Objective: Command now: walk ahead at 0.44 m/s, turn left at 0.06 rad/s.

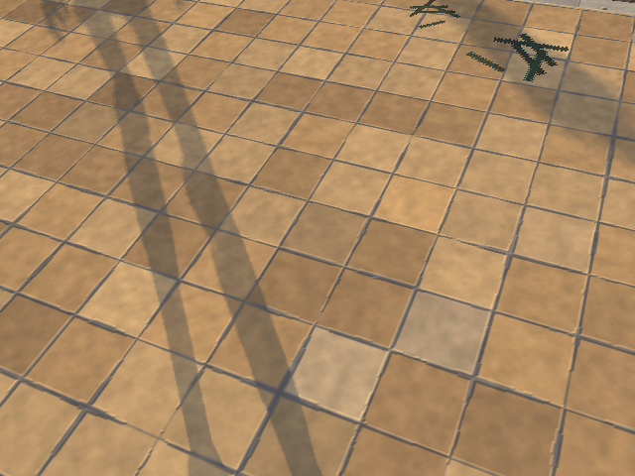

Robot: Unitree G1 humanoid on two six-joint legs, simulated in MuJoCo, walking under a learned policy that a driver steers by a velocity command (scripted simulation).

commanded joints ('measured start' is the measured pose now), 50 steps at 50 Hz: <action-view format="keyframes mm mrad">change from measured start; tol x32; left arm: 1 -11 180 40 -39 -12 -4 -1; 29 -398 84 15 -221 -19 30 -75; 34 6 341 120 -147 -27 57 -36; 50 -98 183 47 -114 -6 12 -2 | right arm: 1 -214 -4 11 -124 6 -40 16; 10 285 -255 -70 -9 -25 -50 0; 50 -181 -48 17 -15 -24 -76 1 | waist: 1 24 -191 114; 8 -162 -161 -54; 10 -179 301 -346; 20 -75 27 84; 30 -111 14 98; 35 3 -273 -378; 50 -4 -118 44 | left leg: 1 5 -9 69 -197 37 -14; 8 604 -8 37 -436 23 88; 10 1056 405 -590 -522 -222 278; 17 539 223 -70 -707 85 207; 28 654 254 203 -706 285 164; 32 694 230 273 -318 817 114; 33 547 192 288 -73 721 78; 35 -64 -82 35 535 -491 -1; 36 -160 -23 -49 555 -408 21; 50 143 7 36 -271 295 -40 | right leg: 1 -47 -171 154 -150 120 -163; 8 -128 -141 142 206 394 -92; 10 -620 46 88 824 -328 -7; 12 -730 -40 133 952 -187 -13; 32 -278 76 -116 321 106 -134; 35 498 -309 858 47 -114 -447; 50 -177 -63 201 -44 362 -204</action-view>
